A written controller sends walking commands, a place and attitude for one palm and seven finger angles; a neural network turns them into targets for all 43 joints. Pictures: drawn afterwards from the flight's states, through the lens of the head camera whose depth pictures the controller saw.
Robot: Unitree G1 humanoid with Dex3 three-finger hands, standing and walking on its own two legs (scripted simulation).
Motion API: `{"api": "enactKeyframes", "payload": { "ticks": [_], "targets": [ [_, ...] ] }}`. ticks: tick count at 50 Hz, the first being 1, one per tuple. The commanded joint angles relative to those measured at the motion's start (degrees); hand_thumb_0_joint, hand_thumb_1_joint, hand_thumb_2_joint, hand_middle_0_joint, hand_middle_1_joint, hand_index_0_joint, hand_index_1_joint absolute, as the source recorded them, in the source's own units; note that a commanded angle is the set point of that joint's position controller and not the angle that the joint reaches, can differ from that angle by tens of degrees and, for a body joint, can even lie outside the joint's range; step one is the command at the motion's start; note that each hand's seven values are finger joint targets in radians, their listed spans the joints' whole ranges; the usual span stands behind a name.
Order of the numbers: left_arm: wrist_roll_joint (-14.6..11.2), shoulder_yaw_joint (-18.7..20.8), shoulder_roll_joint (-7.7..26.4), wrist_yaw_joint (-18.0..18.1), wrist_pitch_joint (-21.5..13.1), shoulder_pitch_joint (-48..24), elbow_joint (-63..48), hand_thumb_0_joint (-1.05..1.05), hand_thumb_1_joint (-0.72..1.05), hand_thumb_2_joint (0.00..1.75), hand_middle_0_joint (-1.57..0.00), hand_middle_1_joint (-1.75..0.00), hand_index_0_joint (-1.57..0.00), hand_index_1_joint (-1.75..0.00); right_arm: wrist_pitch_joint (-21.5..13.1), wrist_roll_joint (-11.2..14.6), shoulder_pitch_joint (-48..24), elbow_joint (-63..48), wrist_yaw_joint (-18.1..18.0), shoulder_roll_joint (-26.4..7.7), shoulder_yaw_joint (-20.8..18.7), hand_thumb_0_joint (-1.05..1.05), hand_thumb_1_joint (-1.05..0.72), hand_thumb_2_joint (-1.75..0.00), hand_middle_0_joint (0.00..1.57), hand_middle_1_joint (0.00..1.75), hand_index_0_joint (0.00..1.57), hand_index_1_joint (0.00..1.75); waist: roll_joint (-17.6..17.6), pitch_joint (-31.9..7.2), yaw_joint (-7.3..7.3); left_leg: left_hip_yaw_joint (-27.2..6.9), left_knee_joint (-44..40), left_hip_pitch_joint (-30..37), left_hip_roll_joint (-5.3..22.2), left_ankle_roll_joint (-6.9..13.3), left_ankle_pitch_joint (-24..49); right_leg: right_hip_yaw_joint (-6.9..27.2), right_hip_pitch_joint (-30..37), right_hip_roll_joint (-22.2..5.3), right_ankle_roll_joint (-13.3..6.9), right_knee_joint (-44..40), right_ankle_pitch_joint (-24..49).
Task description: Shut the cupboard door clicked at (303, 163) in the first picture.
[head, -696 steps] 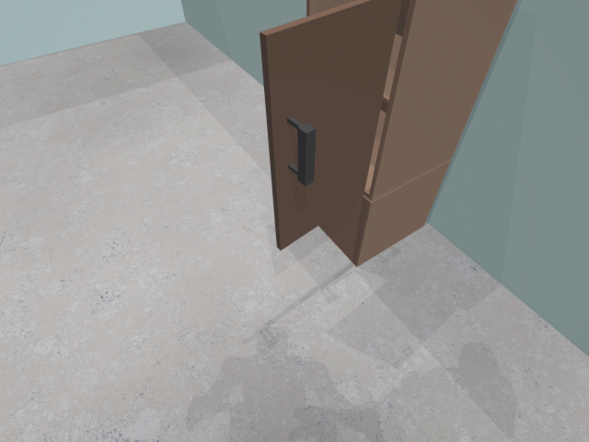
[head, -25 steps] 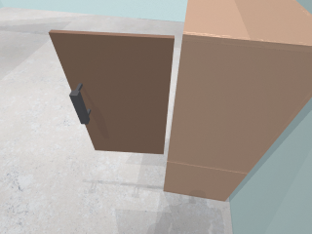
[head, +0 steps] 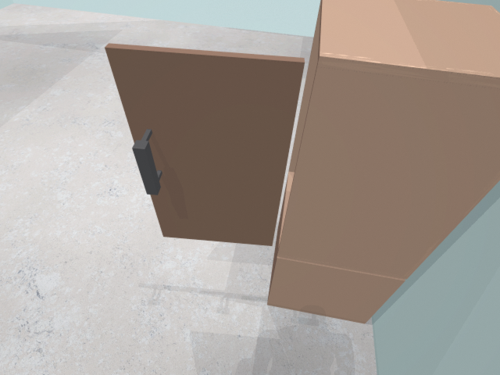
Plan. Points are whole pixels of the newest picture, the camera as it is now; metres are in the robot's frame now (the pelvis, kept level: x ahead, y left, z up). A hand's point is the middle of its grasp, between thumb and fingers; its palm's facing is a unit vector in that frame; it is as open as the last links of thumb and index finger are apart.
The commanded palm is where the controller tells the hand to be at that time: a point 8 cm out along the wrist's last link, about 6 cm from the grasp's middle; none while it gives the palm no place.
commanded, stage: shuffle to correct the standing spot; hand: left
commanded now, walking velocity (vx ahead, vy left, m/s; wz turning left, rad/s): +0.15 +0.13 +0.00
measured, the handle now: (150, 162) +0.53 +0.26 +0.01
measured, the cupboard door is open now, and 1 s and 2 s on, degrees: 96 96 96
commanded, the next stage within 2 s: come to a stop and stand still in 0.24 s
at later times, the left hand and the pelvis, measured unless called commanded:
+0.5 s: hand out of the picture +0.11 +0.21 -0.18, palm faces +0.05 -0.98 -0.17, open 7.4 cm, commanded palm none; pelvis +0.07 +0.04 +0.00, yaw +1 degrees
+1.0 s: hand out of the picture +0.10 +0.24 -0.19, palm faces +0.06 -0.98 -0.20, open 7.3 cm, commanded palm none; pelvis +0.08 +0.05 -0.01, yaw +1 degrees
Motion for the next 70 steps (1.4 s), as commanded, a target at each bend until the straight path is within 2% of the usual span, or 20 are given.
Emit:
{"api": "enactKeyframes", "payload": {
  "ticks": [1,10,12,14,16,18,23,30,34,35,36,37,45,46,47,49,51,53,58,70],
  "targets": [
    [0.54,1.19,4.79,0.15,-0.58,3.66,-1.88,0.00,0.90,0.90,-0.20,-0.30,-0.20,-0.30,-0.29,-0.20,2.87,-1.63,-0.34,-7.19,-1.28,0.00,-0.90,-0.90,0.20,0.30,0.20,0.30,1.50,6.50,0.27,-9.02,-8.46,-8.21,7.41,-0.98,-11.98,3.14,-1.10,-2.50,-4.87,-1.93,-7.81],
    [0.40,4.23,8.62,0.51,-0.74,5.79,-3.56,0.00,0.90,0.90,-0.20,-0.30,-0.20,-0.30,-0.23,-0.55,3.71,-4.16,0.21,-4.68,-1.43,0.00,-0.90,-0.90,0.20,0.30,0.20,0.30,-7.50,7.43,0.36,-1.22,6.75,-12.27,2.46,-2.29,-7.75,13.09,-1.58,-11.67,-10.37,-6.85,-15.18],
    [0.50,4.13,7.12,0.31,-0.42,3.31,-4.58,0.00,0.90,0.90,-0.20,-0.30,-0.20,-0.30,-0.97,-0.47,7.23,-3.21,0.22,-5.25,-1.29,0.00,-0.90,-0.90,0.20,0.30,0.20,0.30,-0.97,6.61,-1.51,-4.44,-0.78,-4.35,3.78,-1.69,-2.15,6.08,-6.04,-6.83,-8.34,2.20,-9.20],
    [0.56,2.60,3.26,0.18,-0.13,-0.72,-6.99,0.00,0.90,0.90,-0.20,-0.30,-0.20,-0.30,-1.48,-0.89,16.45,-0.18,-1.02,-9.54,-2.00,0.00,-0.90,-0.90,0.20,0.30,0.20,0.30,18.85,5.78,-4.83,-23.49,-10.89,12.26,16.45,1.66,21.78,-4.19,-23.77,3.57,-3.52,26.88,-18.10],
    [0.35,2.94,4.05,0.26,-0.84,-4.04,-7.52,0.00,0.90,0.90,-0.20,-0.30,-0.20,-0.30,-1.73,-0.83,15.62,-0.30,-1.81,-7.62,-0.75,0.00,-0.90,-0.90,0.20,0.30,0.20,0.30,8.23,5.81,-3.64,-22.45,-6.67,14.95,19.23,6.30,42.27,0.20,-28.03,-0.22,-4.42,38.12,-16.64],
    [0.04,2.94,2.70,-0.35,-0.73,-4.55,-7.37,0.00,0.90,0.90,-0.20,-0.30,-0.20,-0.30,-2.38,-0.88,12.43,-1.91,-1.86,-7.75,-0.68,0.00,-0.90,-0.90,0.20,0.30,0.20,0.30,1.77,4.77,-2.04,-17.55,-7.41,13.04,17.76,8.23,44.12,-0.09,-25.82,-0.99,-3.79,39.15,-13.11],
    [-0.45,2.67,1.62,0.07,0.97,-4.37,-6.67,0.00,0.90,0.90,-0.20,-0.30,-0.20,-0.30,-2.89,-0.27,9.12,-1.38,-2.96,-5.30,-0.09,0.00,-0.90,-0.90,0.20,0.30,0.20,0.30,5.00,3.27,0.23,-10.01,-7.03,9.94,14.08,1.02,60.53,0.26,-19.02,1.01,-2.66,30.92,-3.24],
    [-0.35,3.32,3.95,1.15,1.10,-5.53,-8.85,0.00,0.90,0.90,-0.20,-0.30,-0.20,-0.30,-0.95,0.02,6.56,-2.04,-2.93,-6.45,-2.68,0.00,-0.90,-0.90,0.20,0.30,0.20,0.30,5.38,2.08,0.96,-10.00,-0.67,10.35,14.42,-1.17,68.36,-2.13,-8.81,4.32,-4.46,14.31,-1.28],
    [-0.17,3.93,6.13,1.63,0.41,0.00,-8.92,0.00,0.90,0.90,-0.20,-0.30,-0.20,-0.30,-0.20,0.63,5.15,-3.71,-2.50,-5.60,-3.64,0.00,-0.90,-0.90,0.20,0.30,0.20,0.30,2.11,0.29,3.10,-10.24,10.06,3.63,10.02,-4.04,54.76,3.99,2.88,1.38,-7.72,3.79,18.75],
    [0.08,4.52,8.26,1.82,-0.05,2.59,-8.09,0.00,0.90,0.90,-0.20,-0.30,-0.20,-0.30,-0.14,0.77,5.67,-4.41,-2.40,-4.75,-4.00,0.00,-0.90,-0.90,0.20,0.30,0.20,0.30,-2.61,-2.21,3.05,-7.24,20.01,-4.19,4.91,-6.18,36.08,12.83,9.02,-6.78,-12.49,5.36,42.63],
    [-0.12,4.62,10.05,1.69,-0.40,2.06,-8.22,0.00,0.90,0.90,-0.20,-0.30,-0.20,-0.30,0.29,1.15,6.37,-5.26,-2.09,-3.19,-4.10,0.00,-0.90,-0.90,0.20,0.30,0.20,0.30,-5.21,-5.37,1.76,-4.35,29.62,-10.54,-0.87,-7.46,-9.63,20.36,11.82,-18.00,-19.73,2.29,55.88],
    [0.01,4.34,9.77,1.60,-0.82,-0.81,-9.61,0.00,0.90,0.90,-0.20,-0.30,-0.20,-0.30,1.02,0.94,4.02,-5.70,-1.97,-2.08,-3.96,0.00,-0.90,-0.90,0.20,0.30,0.20,0.30,-5.91,-6.99,1.31,-7.79,34.00,-9.78,0.99,-4.92,-23.00,22.77,6.21,-20.98,-22.41,-1.20,49.56],
    [0.00,4.01,9.39,0.10,-0.14,-6.54,-10.24,0.00,0.90,0.90,-0.20,-0.30,-0.20,-0.30,1.21,0.42,3.03,-3.78,-0.50,-1.28,-2.83,0.00,-0.90,-0.90,0.20,0.30,0.20,0.30,-3.77,-1.60,-2.20,-1.94,1.01,4.07,2.39,-5.45,0.14,11.87,-9.37,-6.45,-9.67,-3.40,8.20],
    [-0.22,3.72,8.37,-0.10,0.02,-6.59,-10.35,0.00,0.90,0.90,-0.20,-0.30,-0.20,-0.30,0.74,0.29,2.82,-3.70,-0.58,-2.83,-2.79,0.00,-0.90,-0.90,0.20,0.30,0.20,0.30,-0.99,-0.84,-1.92,-3.85,-1.95,4.76,4.67,-4.75,1.79,10.68,-9.99,-4.06,-7.58,-1.87,4.66],
    [0.04,4.07,10.49,1.93,-1.29,-0.24,-7.92,0.00,0.90,0.90,-0.20,-0.30,-0.20,-0.30,0.67,0.28,-2.73,-8.06,-0.40,-9.82,-4.56,0.00,-0.90,-0.90,0.20,0.30,0.20,0.30,7.73,-10.56,0.41,-2.51,6.78,1.36,7.90,-5.63,-0.78,10.61,1.20,-5.86,-5.52,-0.14,13.98],
    [0.74,3.76,12.30,1.54,-0.76,-4.26,-11.21,0.00,0.90,0.90,-0.20,-0.30,-0.20,-0.30,0.74,-0.53,-3.34,-11.86,0.23,-5.21,-3.02,0.00,-0.90,-0.90,0.20,0.30,0.20,0.30,4.55,-6.20,-1.22,-2.08,6.05,-2.99,3.46,-4.82,-7.30,14.25,-3.17,-8.41,-8.66,-1.79,0.53],
    [0.79,3.00,10.40,0.81,0.17,-5.79,-11.14,0.00,0.90,0.90,-0.20,-0.30,-0.20,-0.30,0.13,-0.28,-1.77,-12.17,0.40,-6.33,-2.99,0.00,-0.90,-0.90,0.20,0.30,0.20,0.30,4.65,4.39,-1.92,-8.28,-0.17,-6.19,6.57,-3.08,-4.70,8.18,-11.59,-2.29,-5.84,0.37,-12.03],
    [0.84,2.58,9.15,0.21,0.71,-3.64,-10.98,0.00,0.90,0.90,-0.20,-0.30,-0.20,-0.30,-0.21,-0.55,-3.53,-13.79,0.32,-9.94,-3.29,0.00,-0.90,-0.90,0.20,0.30,0.20,0.30,6.84,9.18,-0.32,-15.04,-9.42,-15.59,10.65,-0.78,-15.21,3.25,-7.81,1.93,-3.94,4.23,-8.81],
    [0.72,1.92,8.45,-0.50,0.11,-0.49,-9.31,0.00,0.90,0.90,-0.20,-0.30,-0.20,-0.30,-0.75,-0.46,-4.45,-13.73,0.18,-11.47,-3.04,0.00,-0.90,-0.90,0.20,0.30,0.20,0.30,3.43,5.89,0.77,-14.48,-11.59,-13.25,9.54,-0.42,-15.63,4.12,-3.71,1.48,-4.05,3.35,-2.86],
    [0.10,1.48,10.16,-0.41,-0.84,-2.38,-5.98,0.00,0.90,0.90,-0.20,-0.30,-0.20,-0.30,-1.95,-0.26,-3.09,-8.14,-0.29,-12.01,-2.05,0.00,-0.90,-0.90,0.20,0.30,0.20,0.30,1.65,1.12,-0.02,-10.63,-8.64,-2.33,8.51,-1.30,5.63,6.10,-1.76,-1.04,-4.04,0.39,5.05]
  ]
}}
